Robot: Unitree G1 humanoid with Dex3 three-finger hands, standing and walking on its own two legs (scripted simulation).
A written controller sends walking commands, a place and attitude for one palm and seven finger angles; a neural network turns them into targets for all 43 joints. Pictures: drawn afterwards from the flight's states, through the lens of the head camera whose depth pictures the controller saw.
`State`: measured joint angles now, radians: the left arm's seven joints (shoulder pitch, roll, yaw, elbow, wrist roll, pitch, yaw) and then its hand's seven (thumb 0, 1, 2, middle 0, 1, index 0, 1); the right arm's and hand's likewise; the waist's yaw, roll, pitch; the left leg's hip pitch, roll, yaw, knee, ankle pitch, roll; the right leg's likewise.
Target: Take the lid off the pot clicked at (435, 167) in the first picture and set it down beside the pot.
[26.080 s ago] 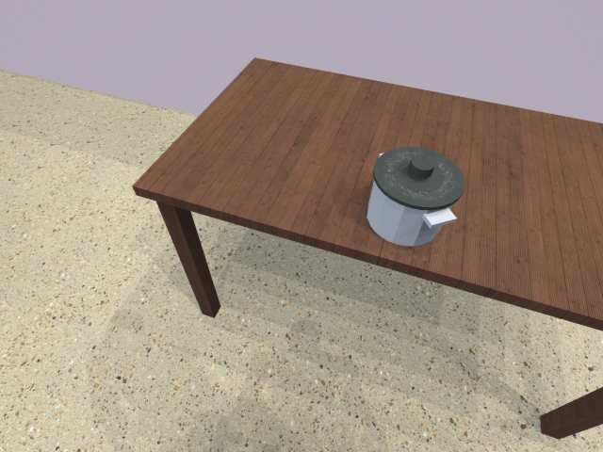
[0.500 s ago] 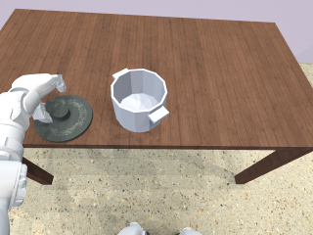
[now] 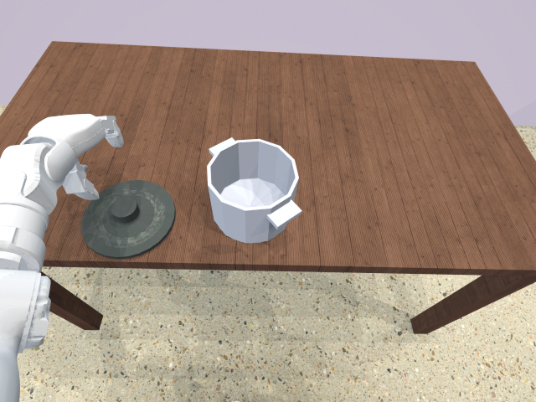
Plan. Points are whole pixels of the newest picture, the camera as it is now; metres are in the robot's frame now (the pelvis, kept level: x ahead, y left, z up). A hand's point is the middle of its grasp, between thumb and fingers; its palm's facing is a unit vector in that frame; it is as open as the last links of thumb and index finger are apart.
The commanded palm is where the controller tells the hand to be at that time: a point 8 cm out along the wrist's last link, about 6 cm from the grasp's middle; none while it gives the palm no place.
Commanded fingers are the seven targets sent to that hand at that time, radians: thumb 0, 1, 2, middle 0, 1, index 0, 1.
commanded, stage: raise the empty hand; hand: left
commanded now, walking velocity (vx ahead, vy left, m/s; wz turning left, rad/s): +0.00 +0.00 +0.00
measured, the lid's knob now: (125, 209) +0.45 +0.26 -0.05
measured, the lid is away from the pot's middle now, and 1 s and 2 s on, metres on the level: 0.23 0.23 0.23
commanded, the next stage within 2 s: draw the hand back to the body in 0.48 s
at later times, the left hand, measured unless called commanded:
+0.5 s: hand (75, 143) +0.45 +0.28 +0.12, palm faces -0.34 -0.09 -0.93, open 11.0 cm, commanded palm +0.45 +0.26 +0.18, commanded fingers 0.00 0.02 0.59 -0.33 -0.90 -0.33 -0.90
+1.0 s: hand (73, 171) +0.41 +0.27 +0.11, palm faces -0.35 -0.07 -0.93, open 11.0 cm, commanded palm +0.38 +0.27 +0.18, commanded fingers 0.00 0.02 0.59 -0.33 -0.90 -0.33 -0.90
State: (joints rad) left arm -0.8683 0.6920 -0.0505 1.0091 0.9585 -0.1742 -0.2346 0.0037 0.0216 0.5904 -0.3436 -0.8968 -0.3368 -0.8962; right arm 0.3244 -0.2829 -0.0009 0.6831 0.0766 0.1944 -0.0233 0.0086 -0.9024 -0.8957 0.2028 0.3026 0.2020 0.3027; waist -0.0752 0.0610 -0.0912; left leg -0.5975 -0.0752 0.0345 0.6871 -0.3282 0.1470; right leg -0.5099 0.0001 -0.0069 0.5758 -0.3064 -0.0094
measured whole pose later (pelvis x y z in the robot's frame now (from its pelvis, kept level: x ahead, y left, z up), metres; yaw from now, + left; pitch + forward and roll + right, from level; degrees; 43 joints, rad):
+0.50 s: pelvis +0.01 -0.01 +0.01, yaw +2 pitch +11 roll -4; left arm -0.93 0.69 -0.08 0.96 0.93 -0.13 -0.32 0.00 0.02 0.59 -0.34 -0.90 -0.34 -0.90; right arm 0.28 -0.28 0.01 0.65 0.08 0.19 -0.01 0.01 -0.90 -0.90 0.20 0.30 0.20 0.30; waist -0.06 0.06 -0.07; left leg -0.50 -0.09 0.01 0.60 -0.29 0.14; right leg -0.41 -0.01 -0.01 0.50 -0.28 0.00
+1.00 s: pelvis +0.00 -0.03 +0.02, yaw +2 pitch +9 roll -3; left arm -0.70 0.72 -0.02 0.75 0.89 -0.15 -0.34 0.00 0.02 0.59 -0.34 -0.90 -0.34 -0.90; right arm 0.25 -0.28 0.01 0.62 0.09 0.23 -0.01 0.01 -0.90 -0.90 0.20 0.30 0.20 0.30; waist -0.04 0.06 -0.04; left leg -0.43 -0.08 0.00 0.54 -0.26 0.11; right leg -0.34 0.00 -0.02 0.45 -0.26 0.02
